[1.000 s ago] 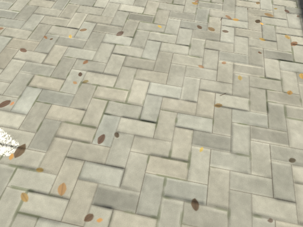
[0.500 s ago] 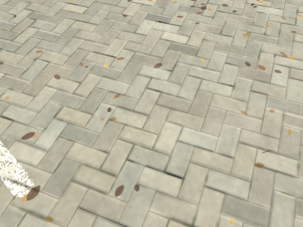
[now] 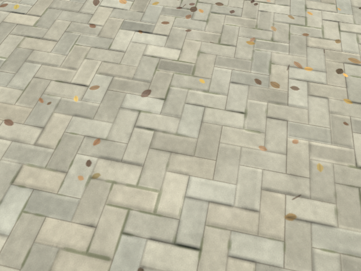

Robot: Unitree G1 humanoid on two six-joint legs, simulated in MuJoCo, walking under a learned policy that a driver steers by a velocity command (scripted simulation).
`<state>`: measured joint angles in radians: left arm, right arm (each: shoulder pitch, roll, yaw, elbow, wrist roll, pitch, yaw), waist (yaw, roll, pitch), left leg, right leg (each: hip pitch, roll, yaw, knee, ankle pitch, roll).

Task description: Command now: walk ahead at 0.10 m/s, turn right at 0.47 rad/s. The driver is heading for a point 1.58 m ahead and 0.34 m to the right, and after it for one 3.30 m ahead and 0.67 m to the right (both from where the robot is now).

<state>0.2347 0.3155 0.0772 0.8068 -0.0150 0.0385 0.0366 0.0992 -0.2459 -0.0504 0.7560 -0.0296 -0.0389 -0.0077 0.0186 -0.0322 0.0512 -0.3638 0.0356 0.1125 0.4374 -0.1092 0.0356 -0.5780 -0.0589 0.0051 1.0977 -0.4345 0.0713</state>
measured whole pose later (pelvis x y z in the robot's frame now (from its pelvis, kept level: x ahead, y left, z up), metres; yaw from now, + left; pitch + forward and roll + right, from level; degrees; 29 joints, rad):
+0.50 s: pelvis +0.04 -0.04 +0.01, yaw -17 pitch +3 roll +2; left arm 0.20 0.30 0.07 0.66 0.00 0.03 0.04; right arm 0.07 -0.31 -0.09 0.81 0.00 0.01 -0.03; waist 0.01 0.01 0.03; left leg -0.51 -0.01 -0.05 0.88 -0.34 -0.07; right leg -0.32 0.04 0.09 0.46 -0.19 -0.05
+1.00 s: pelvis +0.05 -0.02 +0.00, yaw -21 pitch -1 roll +0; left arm 0.20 0.28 0.06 0.74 0.01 0.04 0.01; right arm 0.12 -0.25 -0.02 0.87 -0.01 -0.02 0.01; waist 0.00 0.00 0.04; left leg -0.23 0.01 -0.01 0.51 -0.27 -0.02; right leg -0.21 0.00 0.06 0.52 -0.30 0.02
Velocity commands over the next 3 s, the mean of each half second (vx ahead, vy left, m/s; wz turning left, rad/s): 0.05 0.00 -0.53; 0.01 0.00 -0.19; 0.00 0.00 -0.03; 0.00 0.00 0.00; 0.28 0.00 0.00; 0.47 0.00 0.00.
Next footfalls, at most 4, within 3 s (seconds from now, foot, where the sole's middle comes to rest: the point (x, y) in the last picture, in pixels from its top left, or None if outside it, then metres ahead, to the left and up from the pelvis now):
0.20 right None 0.08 -0.14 -0.77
0.66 left None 0.14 0.09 -0.77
0.90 right None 0.03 -0.15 -0.77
2.68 right None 0.39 -0.27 -0.77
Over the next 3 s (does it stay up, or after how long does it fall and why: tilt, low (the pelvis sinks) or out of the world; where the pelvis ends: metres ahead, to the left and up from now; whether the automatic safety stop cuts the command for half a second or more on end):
stays up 0.41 -0.19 0.01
